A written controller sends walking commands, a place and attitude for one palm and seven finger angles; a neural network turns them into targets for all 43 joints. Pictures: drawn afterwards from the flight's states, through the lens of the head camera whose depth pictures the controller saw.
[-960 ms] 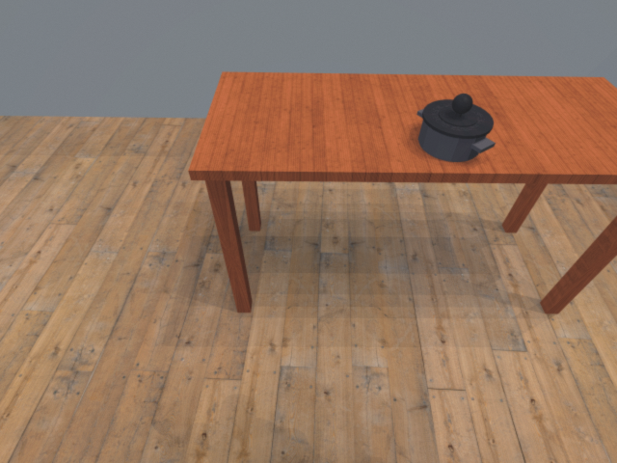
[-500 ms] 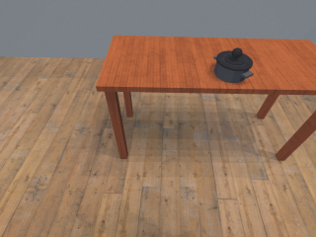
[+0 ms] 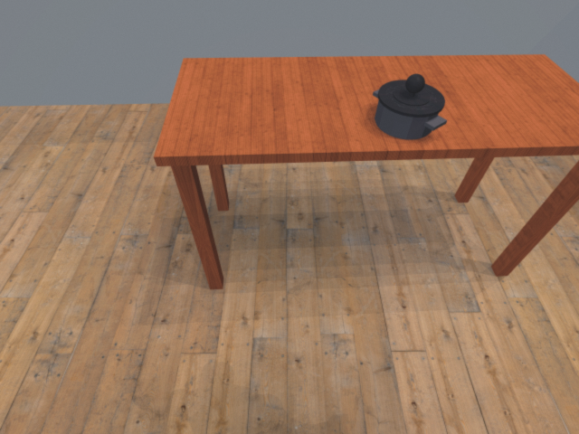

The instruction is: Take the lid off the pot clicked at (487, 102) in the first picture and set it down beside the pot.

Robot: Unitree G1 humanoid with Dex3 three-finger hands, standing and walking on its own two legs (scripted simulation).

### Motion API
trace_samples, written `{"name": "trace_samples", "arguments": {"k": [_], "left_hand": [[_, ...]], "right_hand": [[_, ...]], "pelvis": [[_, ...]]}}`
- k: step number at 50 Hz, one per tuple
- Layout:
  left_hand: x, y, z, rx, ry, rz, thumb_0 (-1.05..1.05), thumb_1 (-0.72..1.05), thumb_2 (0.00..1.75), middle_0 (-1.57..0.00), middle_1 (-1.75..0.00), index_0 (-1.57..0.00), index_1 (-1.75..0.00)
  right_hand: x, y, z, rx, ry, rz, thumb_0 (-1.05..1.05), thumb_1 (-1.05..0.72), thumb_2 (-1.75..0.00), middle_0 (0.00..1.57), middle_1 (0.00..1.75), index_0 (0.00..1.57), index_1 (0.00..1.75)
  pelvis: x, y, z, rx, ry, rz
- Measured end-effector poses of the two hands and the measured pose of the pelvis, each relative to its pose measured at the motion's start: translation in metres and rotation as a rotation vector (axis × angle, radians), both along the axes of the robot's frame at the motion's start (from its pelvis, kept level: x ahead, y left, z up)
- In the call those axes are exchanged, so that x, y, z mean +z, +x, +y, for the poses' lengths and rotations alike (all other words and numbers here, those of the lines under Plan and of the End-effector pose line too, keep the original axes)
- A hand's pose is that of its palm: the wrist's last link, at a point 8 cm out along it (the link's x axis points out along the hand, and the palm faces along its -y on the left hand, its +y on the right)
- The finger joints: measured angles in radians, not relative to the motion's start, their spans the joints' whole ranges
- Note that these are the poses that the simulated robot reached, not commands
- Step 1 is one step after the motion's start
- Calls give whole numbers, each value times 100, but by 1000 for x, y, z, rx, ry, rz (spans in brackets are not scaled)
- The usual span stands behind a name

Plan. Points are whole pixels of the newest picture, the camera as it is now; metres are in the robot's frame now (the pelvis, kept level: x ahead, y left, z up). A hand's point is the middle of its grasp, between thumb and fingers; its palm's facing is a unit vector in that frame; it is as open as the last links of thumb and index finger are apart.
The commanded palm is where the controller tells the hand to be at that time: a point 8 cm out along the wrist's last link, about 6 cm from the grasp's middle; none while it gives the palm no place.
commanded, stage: walk to a spot facing it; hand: left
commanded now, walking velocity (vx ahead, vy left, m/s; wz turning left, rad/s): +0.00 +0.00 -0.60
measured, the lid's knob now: (415, 83) +0.90 -0.25 +0.04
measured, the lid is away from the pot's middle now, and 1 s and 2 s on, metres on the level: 0.00 0.00 0.00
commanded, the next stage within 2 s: none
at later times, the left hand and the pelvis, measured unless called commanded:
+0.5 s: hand out of the picture +0.07 +0.15 -0.16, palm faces -0.22 -0.94 -0.25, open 7.4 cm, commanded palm none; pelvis -0.01 -0.03 +0.00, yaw -17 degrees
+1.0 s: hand (189, 404) +0.19 +0.18 -0.17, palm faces -0.54 -0.82 -0.20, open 7.4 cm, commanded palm none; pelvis +0.00 +0.05 +0.00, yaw -37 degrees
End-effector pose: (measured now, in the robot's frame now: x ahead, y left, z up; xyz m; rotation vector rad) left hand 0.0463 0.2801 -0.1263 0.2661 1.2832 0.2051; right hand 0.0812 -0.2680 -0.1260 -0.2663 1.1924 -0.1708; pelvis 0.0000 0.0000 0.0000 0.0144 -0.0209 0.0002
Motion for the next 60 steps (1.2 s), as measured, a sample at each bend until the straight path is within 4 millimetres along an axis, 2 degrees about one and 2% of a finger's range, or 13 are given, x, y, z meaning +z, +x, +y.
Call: {"name": "trace_samples", "arguments": {"k": [5, 10, 14, 19, 27, 33, 36, 42, 48, 53, 60], "left_hand": [[-8, 1, -24, -45, -19, 37, 1, 90, 89, -20, -30, -20, -30], [-11, 2, -54, -90, -19, 35, 1, 90, 89, -20, -30, -20, -30], [-4, 0, -72, -90, -32, 39, 1, 90, 89, -20, -30, -20, -30], [3, 6, -84, -143, -53, 62, 1, 90, 89, -20, -30, -20, -30], [2, 38, -73, -240, -59, 42, 1, 90, 89, -20, -30, -20, -30], [-7, 74, -47, -321, -63, 12, 1, 90, 89, -20, -30, -20, -30], [-18, 99, -33, -364, -74, -10, 1, 90, 89, -20, -30, -20, -30], [-13, 143, -26, -467, -97, -61, 1, 91, 89, -19, -30, -20, -30], [-13, 163, -41, -567, -117, -35, 1, 91, 89, -19, -30, -20, -30], [-14, 173, -75, -667, -134, -12, 1, 91, 89, -19, -30, -20, -30], [-8, 187, -153, -849, -144, -59, 1, 91, 89, -19, -30, -20, -30]], "right_hand": [[-17, -24, 1, -75, 56, 8, 1, -90, -90, 20, 30, 20, 30], [-40, -48, -13, -155, 100, 42, 1, -90, -90, 21, 30, 20, 30], [-33, -62, -22, -194, 103, 76, 1, -91, -90, 20, 30, 20, 30], [-18, -66, -31, -249, 87, 44, 1, -91, -90, 20, 30, 20, 30], [-4, -63, -29, -326, 42, -31, 1, -91, -90, 20, 30, 19, 30], [9, -59, -7, -380, 4, -108, 1, -91, -90, 20, 30, 19, 30], [13, -68, 10, -413, -30, -144, 1, -91, -90, 20, 30, 20, 30], [27, -115, 47, -486, -47, -74, 1, -91, -90, 20, 30, 20, 30], [24, -165, 77, -625, -32, -23, 1, -90, -90, 20, 30, 20, 30], [13, -213, 103, -748, 11, 43, 1, -90, -90, 20, 30, 20, 30], [-15, -283, 128, -920, 98, 132, 1, -90, -90, 20, 30, 20, 30]], "pelvis": [[-8, -4, -11, -77, 26, -7], [-19, -5, -29, -133, 13, -10], [-10, -7, -36, -157, 17, 4], [1, -8, -38, -222, 29, 30], [3, -6, -22, -322, 19, 50], [-1, -3, 5, -404, 3, 63], [-8, -1, 22, -436, -14, 64], [3, 2, 39, -515, -42, 35], [4, 5, 47, -610, -47, 20], [2, 1, 45, -682, -37, 14], [-9, -14, 29, -792, -11, 12]]}}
